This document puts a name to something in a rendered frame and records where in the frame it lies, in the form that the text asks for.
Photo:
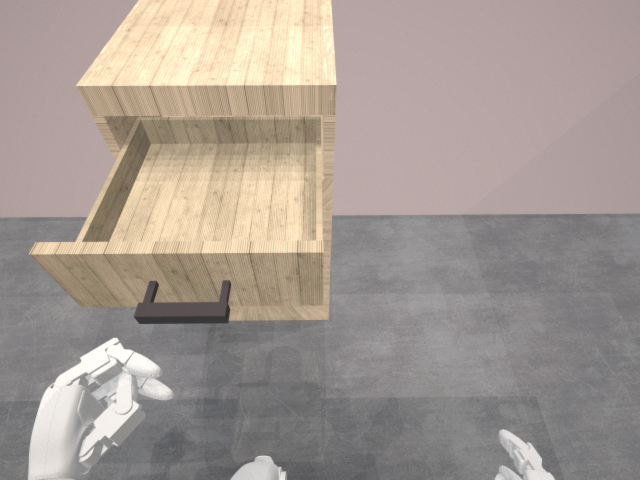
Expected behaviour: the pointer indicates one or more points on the robot left shin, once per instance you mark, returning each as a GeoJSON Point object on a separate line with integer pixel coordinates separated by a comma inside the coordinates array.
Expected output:
{"type": "Point", "coordinates": [264, 459]}

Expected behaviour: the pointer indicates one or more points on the handle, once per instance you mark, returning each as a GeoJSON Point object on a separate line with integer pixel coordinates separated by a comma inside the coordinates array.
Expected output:
{"type": "Point", "coordinates": [149, 312]}

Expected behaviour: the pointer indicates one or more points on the drawer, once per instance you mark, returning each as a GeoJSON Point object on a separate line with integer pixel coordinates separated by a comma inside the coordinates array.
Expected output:
{"type": "Point", "coordinates": [193, 201]}

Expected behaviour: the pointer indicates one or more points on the cabinet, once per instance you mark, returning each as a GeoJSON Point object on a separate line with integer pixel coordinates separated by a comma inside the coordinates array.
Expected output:
{"type": "Point", "coordinates": [223, 58]}

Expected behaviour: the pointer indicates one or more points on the robot left hand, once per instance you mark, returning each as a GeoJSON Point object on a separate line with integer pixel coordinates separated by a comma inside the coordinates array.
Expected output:
{"type": "Point", "coordinates": [61, 446]}

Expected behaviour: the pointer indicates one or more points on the robot right hand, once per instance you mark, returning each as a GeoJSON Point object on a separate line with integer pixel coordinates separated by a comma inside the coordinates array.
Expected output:
{"type": "Point", "coordinates": [526, 459]}

